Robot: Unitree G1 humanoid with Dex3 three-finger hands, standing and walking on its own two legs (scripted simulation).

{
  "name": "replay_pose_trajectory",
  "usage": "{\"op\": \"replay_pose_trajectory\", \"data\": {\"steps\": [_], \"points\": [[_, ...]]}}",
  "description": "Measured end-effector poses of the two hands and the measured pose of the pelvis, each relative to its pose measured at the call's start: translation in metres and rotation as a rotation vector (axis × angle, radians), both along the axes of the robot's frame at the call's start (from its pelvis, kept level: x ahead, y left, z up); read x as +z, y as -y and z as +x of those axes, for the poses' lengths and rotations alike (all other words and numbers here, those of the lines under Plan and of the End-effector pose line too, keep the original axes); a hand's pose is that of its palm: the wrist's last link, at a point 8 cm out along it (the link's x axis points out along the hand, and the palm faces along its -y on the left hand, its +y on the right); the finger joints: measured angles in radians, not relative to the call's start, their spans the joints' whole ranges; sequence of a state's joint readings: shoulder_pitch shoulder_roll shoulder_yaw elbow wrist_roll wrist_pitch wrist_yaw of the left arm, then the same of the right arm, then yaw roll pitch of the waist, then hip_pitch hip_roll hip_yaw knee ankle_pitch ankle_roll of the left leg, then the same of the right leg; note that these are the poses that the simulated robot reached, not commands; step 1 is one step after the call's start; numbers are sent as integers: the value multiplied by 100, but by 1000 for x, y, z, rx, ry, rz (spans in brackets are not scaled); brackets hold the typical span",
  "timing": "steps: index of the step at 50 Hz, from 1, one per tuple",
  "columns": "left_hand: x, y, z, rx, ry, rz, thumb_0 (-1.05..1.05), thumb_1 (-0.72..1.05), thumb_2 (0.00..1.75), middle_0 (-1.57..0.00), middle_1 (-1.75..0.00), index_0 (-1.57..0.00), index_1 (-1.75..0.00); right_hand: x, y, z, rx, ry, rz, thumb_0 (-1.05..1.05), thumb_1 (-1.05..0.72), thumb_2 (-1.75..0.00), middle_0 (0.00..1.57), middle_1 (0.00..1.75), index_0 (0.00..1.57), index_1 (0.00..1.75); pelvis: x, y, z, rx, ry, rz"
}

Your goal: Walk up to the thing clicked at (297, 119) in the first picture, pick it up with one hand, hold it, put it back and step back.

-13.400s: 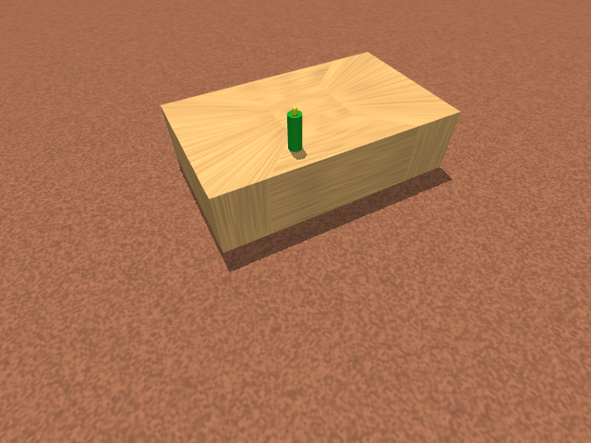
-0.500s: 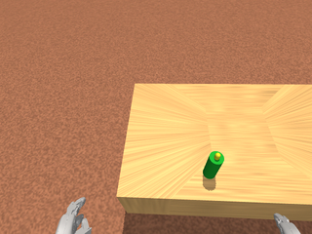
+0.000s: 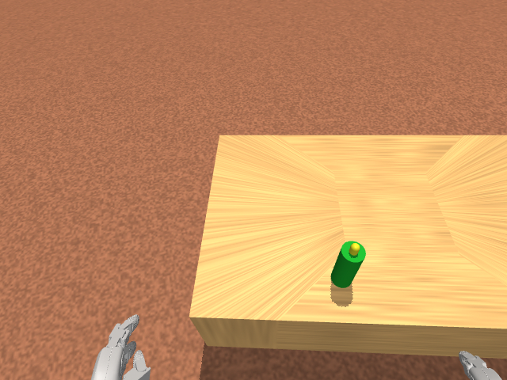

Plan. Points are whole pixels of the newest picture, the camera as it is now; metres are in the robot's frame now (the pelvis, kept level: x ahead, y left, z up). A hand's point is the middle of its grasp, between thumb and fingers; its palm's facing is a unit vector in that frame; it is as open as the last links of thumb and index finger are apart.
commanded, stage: go down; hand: right
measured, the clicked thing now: (348, 263) +0.46 -0.21 -0.29
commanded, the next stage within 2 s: approach in 1.70 s
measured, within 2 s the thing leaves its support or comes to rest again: neither
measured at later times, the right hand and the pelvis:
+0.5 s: hand out of the picture +0.14 -0.27 -0.08, palm faces +0.06 +0.94 -0.34, open 17.3 cm; pelvis -0.01 +0.00 +0.00, yaw +0 degrees
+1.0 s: hand (480, 304) +0.27 -0.34 -0.04, palm faces +0.15 +0.97 -0.20, open 17.3 cm; pelvis -0.02 +0.00 -0.01, yaw +1 degrees
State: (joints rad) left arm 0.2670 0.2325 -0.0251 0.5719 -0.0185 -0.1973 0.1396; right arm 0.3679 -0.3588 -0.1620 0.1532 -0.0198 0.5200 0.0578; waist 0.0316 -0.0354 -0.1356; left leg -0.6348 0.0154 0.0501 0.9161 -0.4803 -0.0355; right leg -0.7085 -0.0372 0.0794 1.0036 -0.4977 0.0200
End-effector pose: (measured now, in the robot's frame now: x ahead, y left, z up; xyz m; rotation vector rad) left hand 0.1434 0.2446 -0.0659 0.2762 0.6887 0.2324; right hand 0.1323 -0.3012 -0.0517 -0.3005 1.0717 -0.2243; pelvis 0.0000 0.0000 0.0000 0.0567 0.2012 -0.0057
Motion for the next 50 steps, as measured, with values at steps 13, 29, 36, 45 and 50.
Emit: {"op": "replay_pose_trajectory", "data": {"steps": [13,29,36,45,50], "points": [[1,-3,-11,15,29,28,2,90,89,-20,-30,-20,-30,3,4,-10,-3,19,2,-1,54,-3,5,6,5,5,-3,0,-8,-2,3,4],[-1,0,-10,3,37,48,2,89,90,-20,-30,-20,-30,6,19,6,-22,97,7,-1,49,-5,5,6,5,5,-5,0,-11,-6,3,6],[-7,-3,-16,-1,-6,65,2,88,90,-21,-30,-20,-30,17,42,48,-40,227,26,-1,47,-5,6,6,5,5,-6,-1,-13,-7,-2,6],[-16,-18,-43,31,-112,87,2,88,90,-21,-30,-20,-30,30,72,101,-16,364,86,-1,47,-5,6,5,5,5,-8,0,-15,7,-28,2],[-23,-27,-65,39,-194,95,1,88,90,-21,-30,-20,-30,30,84,117,3,431,112,-1,48,-5,5,6,5,5,-12,2,-20,17,-51,0]]}}
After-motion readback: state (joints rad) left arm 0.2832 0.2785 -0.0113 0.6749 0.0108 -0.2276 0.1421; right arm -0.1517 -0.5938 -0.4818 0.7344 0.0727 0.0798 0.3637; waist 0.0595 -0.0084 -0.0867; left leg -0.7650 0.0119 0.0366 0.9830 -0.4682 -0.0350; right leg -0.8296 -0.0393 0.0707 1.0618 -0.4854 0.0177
